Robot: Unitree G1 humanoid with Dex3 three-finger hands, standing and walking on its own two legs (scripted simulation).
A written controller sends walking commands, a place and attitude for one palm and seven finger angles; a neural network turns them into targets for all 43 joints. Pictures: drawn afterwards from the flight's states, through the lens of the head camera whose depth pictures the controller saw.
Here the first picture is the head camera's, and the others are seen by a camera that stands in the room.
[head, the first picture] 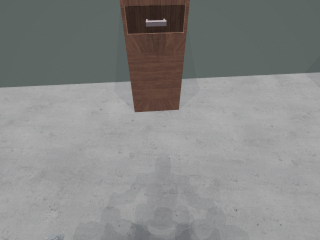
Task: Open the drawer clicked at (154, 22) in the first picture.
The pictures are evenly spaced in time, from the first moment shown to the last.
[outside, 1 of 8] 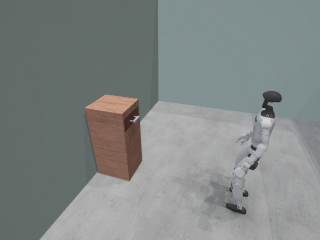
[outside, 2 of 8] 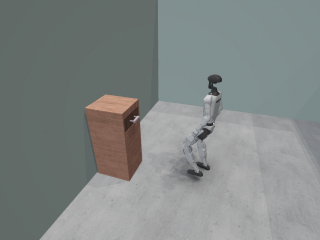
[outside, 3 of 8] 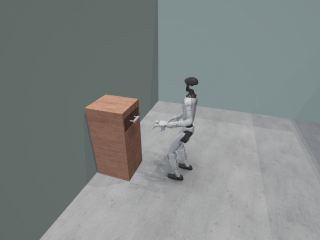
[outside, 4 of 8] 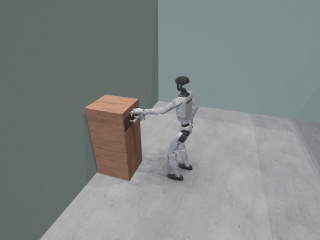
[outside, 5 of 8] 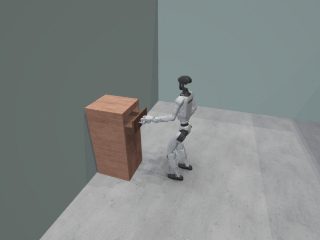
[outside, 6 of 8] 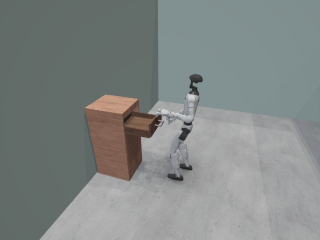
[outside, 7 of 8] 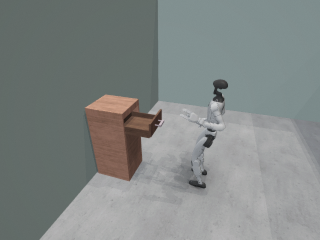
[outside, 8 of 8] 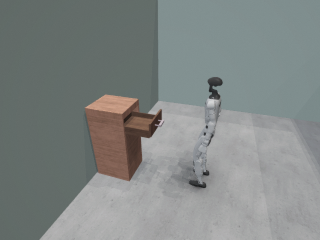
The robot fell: no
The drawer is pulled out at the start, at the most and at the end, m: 0.00 0.30 0.30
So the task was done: yes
